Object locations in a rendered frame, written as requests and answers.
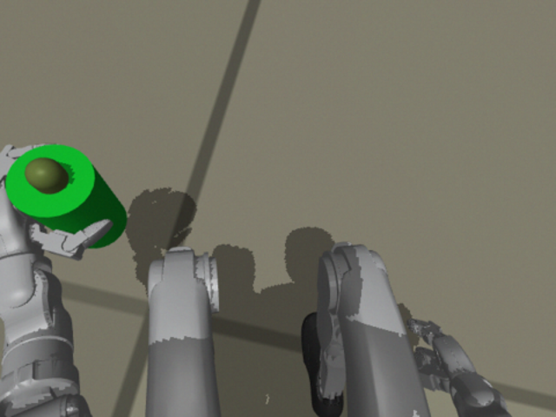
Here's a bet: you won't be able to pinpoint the left robot hand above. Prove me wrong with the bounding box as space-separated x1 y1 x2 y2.
0 144 113 261

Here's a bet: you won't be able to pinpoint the right robot arm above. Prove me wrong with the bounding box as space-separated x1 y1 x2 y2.
449 373 512 417

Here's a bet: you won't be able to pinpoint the bottle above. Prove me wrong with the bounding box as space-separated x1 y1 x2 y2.
5 144 127 248

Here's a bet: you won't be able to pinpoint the right robot foot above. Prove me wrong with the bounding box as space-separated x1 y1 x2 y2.
301 312 343 417

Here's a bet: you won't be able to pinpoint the right robot hand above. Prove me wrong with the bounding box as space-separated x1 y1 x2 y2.
407 319 477 394

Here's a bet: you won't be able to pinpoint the left robot arm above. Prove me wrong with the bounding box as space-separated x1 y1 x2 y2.
0 252 92 417

